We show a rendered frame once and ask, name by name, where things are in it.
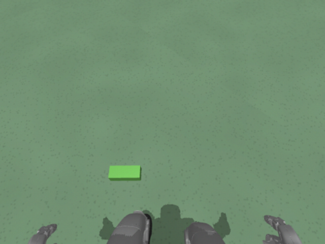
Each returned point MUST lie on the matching carton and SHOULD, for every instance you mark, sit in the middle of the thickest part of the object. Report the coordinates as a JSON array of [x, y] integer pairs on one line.
[[124, 173]]

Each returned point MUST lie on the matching left robot hand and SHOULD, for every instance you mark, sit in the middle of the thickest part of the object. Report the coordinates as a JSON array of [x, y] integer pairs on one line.
[[43, 234]]

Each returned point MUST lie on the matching right robot hand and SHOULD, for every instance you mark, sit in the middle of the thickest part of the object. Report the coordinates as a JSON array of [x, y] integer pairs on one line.
[[287, 235]]

